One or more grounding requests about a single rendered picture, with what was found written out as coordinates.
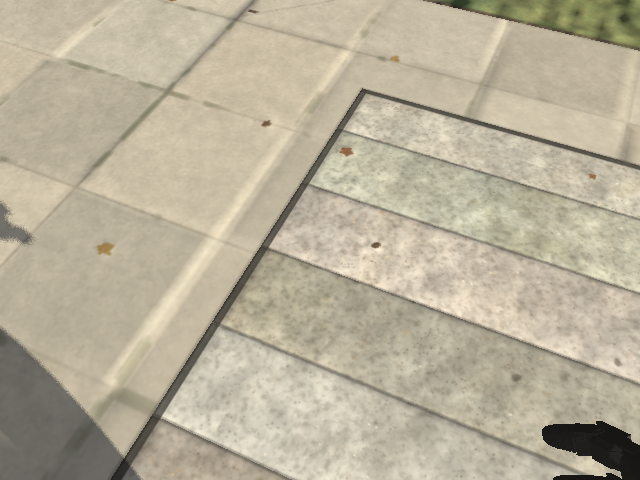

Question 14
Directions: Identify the robot right hand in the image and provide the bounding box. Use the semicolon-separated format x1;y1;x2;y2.
542;421;640;480

